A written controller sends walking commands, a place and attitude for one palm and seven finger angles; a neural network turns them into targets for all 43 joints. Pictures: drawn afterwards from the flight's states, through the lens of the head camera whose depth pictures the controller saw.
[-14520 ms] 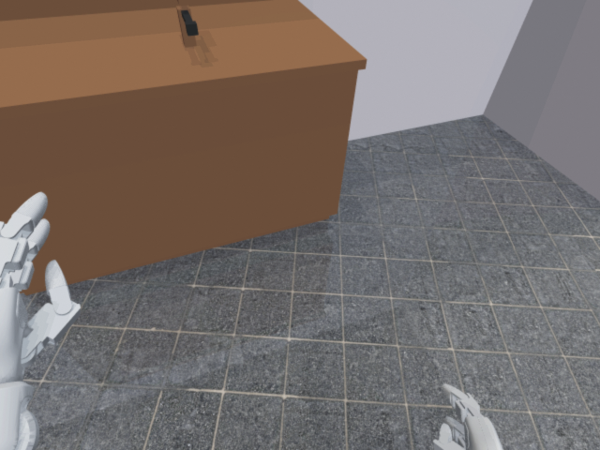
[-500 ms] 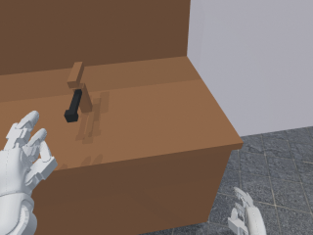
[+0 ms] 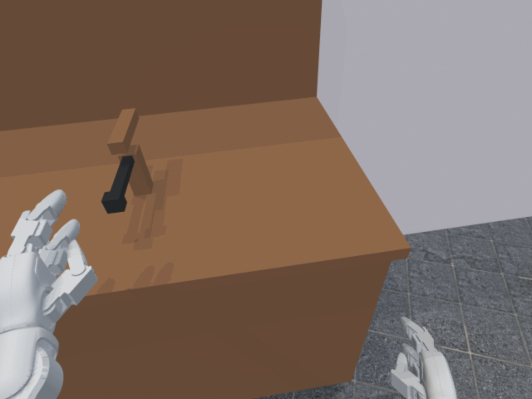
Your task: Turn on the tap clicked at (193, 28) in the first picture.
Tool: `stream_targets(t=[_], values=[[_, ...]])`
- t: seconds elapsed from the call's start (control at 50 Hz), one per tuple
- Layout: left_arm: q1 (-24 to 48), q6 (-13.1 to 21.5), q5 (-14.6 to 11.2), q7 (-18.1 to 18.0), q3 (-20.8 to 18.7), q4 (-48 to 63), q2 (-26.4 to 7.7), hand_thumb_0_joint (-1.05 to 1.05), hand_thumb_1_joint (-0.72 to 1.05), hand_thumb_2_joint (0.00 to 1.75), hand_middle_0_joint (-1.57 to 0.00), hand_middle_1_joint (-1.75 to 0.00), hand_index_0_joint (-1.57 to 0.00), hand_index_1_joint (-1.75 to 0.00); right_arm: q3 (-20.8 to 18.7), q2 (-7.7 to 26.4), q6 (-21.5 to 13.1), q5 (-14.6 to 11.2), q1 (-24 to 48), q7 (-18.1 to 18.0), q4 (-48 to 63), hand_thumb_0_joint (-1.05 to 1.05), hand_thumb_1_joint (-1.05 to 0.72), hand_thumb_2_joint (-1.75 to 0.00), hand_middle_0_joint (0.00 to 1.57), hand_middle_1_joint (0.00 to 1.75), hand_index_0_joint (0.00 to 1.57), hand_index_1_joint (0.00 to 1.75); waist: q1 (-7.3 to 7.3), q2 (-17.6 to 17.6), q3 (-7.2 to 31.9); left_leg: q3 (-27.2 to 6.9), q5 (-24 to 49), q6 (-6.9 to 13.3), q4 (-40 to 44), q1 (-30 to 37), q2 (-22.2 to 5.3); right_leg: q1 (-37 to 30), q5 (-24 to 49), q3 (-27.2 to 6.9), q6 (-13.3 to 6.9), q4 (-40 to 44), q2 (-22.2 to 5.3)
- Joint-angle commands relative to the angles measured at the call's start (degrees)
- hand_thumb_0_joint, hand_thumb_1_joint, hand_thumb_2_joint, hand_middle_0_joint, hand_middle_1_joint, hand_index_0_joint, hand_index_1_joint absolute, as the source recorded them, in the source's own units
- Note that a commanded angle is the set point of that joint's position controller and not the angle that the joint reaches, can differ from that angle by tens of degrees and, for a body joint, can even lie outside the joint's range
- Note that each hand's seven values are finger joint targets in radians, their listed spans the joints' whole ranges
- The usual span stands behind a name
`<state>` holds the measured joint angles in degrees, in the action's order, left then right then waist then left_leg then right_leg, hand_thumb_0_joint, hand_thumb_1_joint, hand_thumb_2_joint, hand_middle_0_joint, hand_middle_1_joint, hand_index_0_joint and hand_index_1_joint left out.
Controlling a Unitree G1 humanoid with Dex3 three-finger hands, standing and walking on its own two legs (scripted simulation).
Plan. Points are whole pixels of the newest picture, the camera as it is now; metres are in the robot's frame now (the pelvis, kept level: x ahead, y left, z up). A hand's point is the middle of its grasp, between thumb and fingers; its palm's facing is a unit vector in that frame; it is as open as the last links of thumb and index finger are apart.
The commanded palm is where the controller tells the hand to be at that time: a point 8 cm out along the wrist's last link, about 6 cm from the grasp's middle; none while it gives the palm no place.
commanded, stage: reach beside the lever's end, fingers flat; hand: left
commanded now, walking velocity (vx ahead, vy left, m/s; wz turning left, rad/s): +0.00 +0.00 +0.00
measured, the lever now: (114, 201) +0.36 +0.32 +0.13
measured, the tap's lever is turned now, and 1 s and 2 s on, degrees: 0 0 0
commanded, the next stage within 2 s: none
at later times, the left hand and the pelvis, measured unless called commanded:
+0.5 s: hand (89, 256) +0.22 +0.26 +0.17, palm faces +0.50 -0.86 -0.10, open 7.4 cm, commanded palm +0.18 +0.31 +0.17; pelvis +0.00 +0.01 +0.00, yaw -1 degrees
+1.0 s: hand (91, 233) +0.27 +0.29 +0.16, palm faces +0.52 -0.85 -0.09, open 7.6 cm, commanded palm +0.23 +0.34 +0.15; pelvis +0.00 +0.01 +0.00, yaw -1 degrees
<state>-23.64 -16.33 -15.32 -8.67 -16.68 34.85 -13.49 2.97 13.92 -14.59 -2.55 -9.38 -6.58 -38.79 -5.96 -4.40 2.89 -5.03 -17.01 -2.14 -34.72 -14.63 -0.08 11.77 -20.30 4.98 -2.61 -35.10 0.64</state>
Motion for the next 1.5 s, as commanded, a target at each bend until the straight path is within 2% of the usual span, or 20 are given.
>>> stream_targets(t=[0.0, 0.08, 0.28, 0.36, 0.4, 0.46, 0.58, 0.62, 0.66, 0.68, 0.8, 0.84, 0.96, 1.0, 1.06, 1.2, 1.26, 1.34, 1.38, 1.48], values=[[10.5, 4.0, 0.6, -0.3, -6.1, 8.0, -9.9, 0.00, 0.90, 0.90, -0.20, -0.30, -0.20, -0.30, -1.5, 5.1, -3.3, -0.4, 10.0, -0.9, 9.8, 0.00, -0.90, -0.90, 0.20, 0.30, 0.20, 0.30, 0.76, 4.3, 1.3, 2.3, 7.0, 3.5, 4.1, 2.0, 1.1, 4.1, 9.0, -2.1, 2.2, 9.4, -2.1], [12.3, 4.5, 0.7, 0.2, -7.0, 6.6, -10.7, 0.00, 0.90, 0.90, -0.20, -0.30, -0.20, -0.30, -1.5, 5.0, -3.3, -0.5, 10.2, -1.0, 9.7, 0.00, -0.90, -0.90, 0.20, 0.30, 0.20, 0.30, 0.65, 1.3, 2.4, 2.3, 7.7, 3.4, 4.4, 2.5, 1.2, 3.5, 9.9, -2.2, 2.0, 9.2, -2.1], [13.1, 6.5, 1.4, 0.3, -5.9, 4.2, -9.8, 0.00, 0.90, 0.90, -0.20, -0.30, -0.20, -0.30, -2.0, 5.3, -3.7, 0.0, 9.0, -0.6, 10.0, 0.00, -0.90, -0.90, 0.20, 0.30, 0.20, 0.30, 0.52, 2.8, 5.2, 2.2, 10.7, 3.0, 5.0, 3.3, 1.2, 1.8, 13.9, -1.3, 1.7, 7.6, -1.8], [13.6, 6.2, 1.4, -0.6, -8.4, 2.0, -11.9, 0.00, 0.90, 0.90, -0.20, -0.29, -0.20, -0.29, -2.1, 5.4, -2.7, -0.1, 9.2, -0.6, 9.5, 0.00, -0.90, -0.90, 0.20, 0.30, 0.20, 0.30, 0.39, 2.2, 3.9, 2.2, 9.8, 2.9, 5.3, 2.5, 1.1, 2.2, 12.5, -1.5, 1.7, 8.3, -1.6], [16.0, 6.5, 1.4, -1.1, -8.2, 1.0, -11.5, 0.00, 0.90, 0.90, -0.19, -0.28, -0.19, -0.28, -2.1, 5.4, -2.3, -0.1, 8.9, -0.7, 9.5, 0.00, -0.90, -0.90, 0.20, 0.30, 0.20, 0.30, 0.88, 3.8, 3.6, 2.1, 9.2, 3.0, 5.4, 2.3, 1.1, 2.5, 11.7, -1.4, 1.7, 8.3, -1.5], [18.9, 7.0, 1.8, -1.1, -8.6, -0.1, -12.4, 0.00, 0.90, 0.90, -0.19, -0.28, -0.19, -0.28, -2.2, 5.3, -2.1, -0.3, 9.5, -1.0, 9.0, 0.00, -0.90, -0.90, 0.20, 0.30, 0.20, 0.30, 1.26, 0.8, 3.4, 2.1, 8.1, 2.9, 5.8, 2.8, 1.0, 3.0, 9.6, -1.7, 1.6, 8.8, -1.5], [23.9, 8.0, 2.0, 0.1, -6.6, -3.9, -11.8, 0.00, 0.90, 0.90, -0.19, -0.26, -0.19, -0.26, -2.0, 5.5, -2.4, -0.2, 9.7, -1.4, 8.5, 0.00, -0.90, -0.90, 0.20, 0.30, 0.20, 0.30, 2.00, 1.0, 4.0, 2.0, 6.7, 3.1, 6.5, 3.5, 1.3, 3.1, 8.6, -2.0, 1.5, 9.2, -1.3], [24.8, 7.7, 1.6, 0.5, -8.1, -6.3, -13.2, 0.00, 0.90, 0.90, -0.19, -0.26, -0.19, -0.26, -2.2, 5.9, -2.2, -0.1, 9.4, -1.6, 8.2, 0.00, -0.90, -0.90, 0.20, 0.30, 0.20, 0.30, 1.82, 2.9, 4.7, 2.1, 7.3, 3.3, 6.3, 3.1, 1.4, 2.5, 9.7, -2.2, 1.7, 9.4, -1.3], [26.1, 7.4, 1.8, 0.6, -10.1, -8.5, -15.4, 0.00, 0.90, 0.90, -0.18, -0.25, -0.18, -0.25, -2.2, 5.8, -1.7, -0.4, 9.6, -1.7, 7.7, 0.00, -0.90, -0.90, 0.20, 0.30, 0.20, 0.30, 1.59, 0.9, 4.4, 2.0, 7.4, 3.0, 6.7, 3.1, 1.4, 2.2, 9.2, -2.1, 1.5, 9.5, -1.2], [27.7, 7.4, 1.8, 0.8, -8.2, -8.3, -13.7, 0.00, 0.90, 0.90, -0.18, -0.25, -0.18, -0.25, -2.0, 5.6, -1.6, -0.4, 9.7, -1.7, 8.1, 0.00, -0.90, -0.90, 0.20, 0.30, 0.20, 0.30, 1.90, 0.8, 4.7, 1.9, 7.2, 3.0, 6.9, 3.3, 1.4, 2.4, 9.1, -2.0, 1.5, 9.3, -1.3], [29.3, 8.7, 2.1, 0.7, -9.7, -12.2, -15.1, 0.00, 0.90, 0.90, -0.18, -0.23, -0.18, -0.23, -2.5, 6.1, -1.3, -0.2, 8.9, -1.4, 8.0, 0.00, -0.90, -0.90, 0.20, 0.30, 0.20, 0.30, 1.88, 2.7, 6.6, 2.1, 9.6, 3.0, 6.6, 3.5, 1.3, 1.4, 12.2, -1.8, 1.5, 8.7, -1.1], [29.4, 9.0, 2.2, 1.0, -9.4, -12.7, -15.0, 0.00, 0.90, 0.90, -0.18, -0.23, -0.18, -0.23, -2.6, 6.1, -1.3, -0.1, 8.4, -1.2, 8.2, 0.00, -0.90, -0.90, 0.20, 0.30, 0.20, 0.30, 1.91, 0.5, 6.9, 2.5, 10.5, 3.0, 6.2, 3.8, 1.3, 1.5, 13.5, -2.0, 1.5, 8.6, -1.1], [31.8, 10.2, 2.5, 1.1, -11.5, -15.7, -17.1, 0.00, 0.90, 0.90, -0.17, -0.21, -0.17, -0.21, -2.8, 6.5, -0.7, -0.1, 8.0, -1.1, 7.7, 0.00, -0.90, -0.90, 0.20, 0.30, 0.20, 0.30, 1.94, 0.9, 7.0, 2.2, 11.4, 2.9, 6.5, 3.4, 1.2, 1.2, 14.3, -1.7, 1.3, 8.2, -0.9], [34.7, 10.4, 2.3, 1.5, -11.2, -18.4, -17.5, 0.00, 0.90, 0.90, -0.17, -0.21, -0.17, -0.21, -2.9, 6.8, -0.3, -0.3, 7.7, -1.3, 7.3, 0.00, -0.90, -0.90, 0.20, 0.30, 0.20, 0.30, 2.90, 3.1, 6.4, 2.5, 10.0, 3.2, 6.1, 2.5, 1.3, 2.2, 13.3, -2.0, 1.6, 8.6, -0.9], [38.4, 11.2, 2.9, 1.7, -12.1, -20.0, -19.4, 0.00, 0.90, 0.90, -0.17, -0.20, -0.17, -0.20, -2.9, 6.9, -0.2, -0.4, 7.7, -1.5, 6.8, 0.00, -0.90, -0.90, 0.20, 0.30, 0.20, 0.30, 3.04, -0.6, 7.1, 2.3, 9.6, 3.1, 6.3, 3.0, 1.4, 2.3, 12.3, -2.1, 1.3, 8.4, -0.9], [40.7, 13.2, 3.1, 3.6, -11.6, -26.9, -19.5, 0.00, 0.90, 0.90, -0.16, -0.18, -0.16, -0.18, -3.5, 7.6, -0.2, -0.2, 5.5, -1.2, 6.7, 0.00, -0.90, -0.90, 0.20, 0.30, 0.20, 0.30, 3.39, 1.8, 9.7, 2.2, 11.3, 3.3, 5.6, 2.6, 1.4, 1.9, 15.1, -1.8, 1.3, 7.4, -0.6], [41.8, 13.9, 3.5, 3.5, -12.4, -27.4, -20.6, 0.00, 0.90, 0.90, -0.16, -0.17, -0.16, -0.17, -3.5, 7.5, -0.2, -0.3, 5.1, -1.0, 6.7, 0.00, -0.90, -0.90, 0.20, 0.30, 0.20, 0.30, 3.00, -1.3, 10.1, 2.2, 12.6, 3.1, 5.4, 3.1, 1.4, 1.7, 16.2, -1.8, 1.0, 6.9, -0.7], [42.7, 14.3, 3.1, 3.5, -13.8, -30.9, -22.0, 0.00, 0.90, 0.90, -0.16, -0.16, -0.16, -0.16, -3.8, 8.1, 0.3, -0.3, 3.9, -0.7, 6.8, 0.00, -0.90, -0.90, 0.20, 0.30, 0.20, 0.30, 3.58, 3.7, 9.4, 2.2, 12.3, 3.4, 5.0, 1.1, 1.3, 2.1, 16.6, -1.8, 1.4, 7.0, -0.5], [46.0, 14.8, 3.8, 3.3, -13.2, -31.2, -22.1, 0.00, 0.90, 0.90, -0.15, -0.16, -0.15, -0.16, -3.7, 8.0, 0.7, -0.3, 3.8, -0.7, 6.7, 0.00, -0.90, -0.90, 0.20, 0.30, 0.20, 0.30, 3.97, 0.8, 9.4, 2.1, 11.2, 3.3, 5.1, 1.1, 1.4, 3.0, 15.2, -1.9, 1.4, 6.8, -0.6], [49.2, 16.8, 4.8, 3.6, -13.8, -34.2, -23.8, 0.00, 0.90, 0.90, -0.15, -0.15, -0.15, -0.15, -4.0, 8.3, 1.1, 0.0, 2.3, -0.6, 6.3, 0.00, -0.90, -0.90, 0.20, 0.30, 0.20, 0.30, 4.72, -0.3, 11.5, 2.4, 12.3, 3.5, 4.1, 1.4, 1.4, 3.0, 16.5, -2.2, 1.2, 6.1, -0.4]])
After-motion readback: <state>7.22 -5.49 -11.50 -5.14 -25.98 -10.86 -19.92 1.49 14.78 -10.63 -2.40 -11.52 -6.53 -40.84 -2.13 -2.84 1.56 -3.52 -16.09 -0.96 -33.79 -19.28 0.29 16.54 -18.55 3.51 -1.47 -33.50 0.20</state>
